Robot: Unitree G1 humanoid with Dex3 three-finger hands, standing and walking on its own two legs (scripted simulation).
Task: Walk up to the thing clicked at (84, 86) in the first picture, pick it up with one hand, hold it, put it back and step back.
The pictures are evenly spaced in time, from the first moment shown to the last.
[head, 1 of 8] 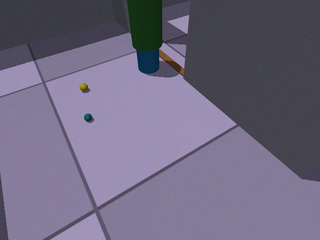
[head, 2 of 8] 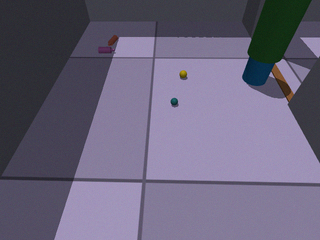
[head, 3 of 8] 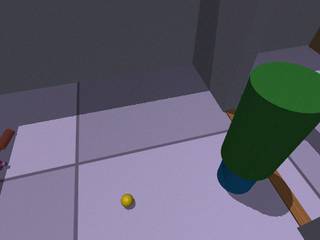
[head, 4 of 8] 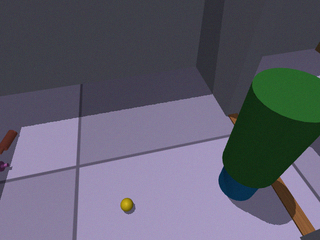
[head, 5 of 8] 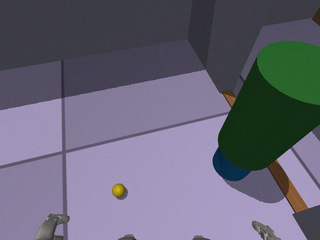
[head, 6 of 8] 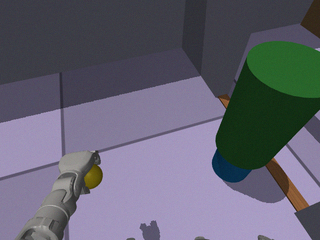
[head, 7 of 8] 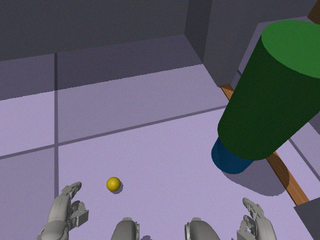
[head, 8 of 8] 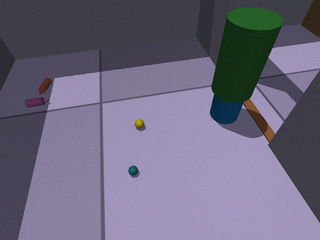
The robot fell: no
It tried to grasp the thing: yes
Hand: left
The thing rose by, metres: 0.66
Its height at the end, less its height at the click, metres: +0.00
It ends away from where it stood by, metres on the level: 0.00
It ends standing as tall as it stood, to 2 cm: yes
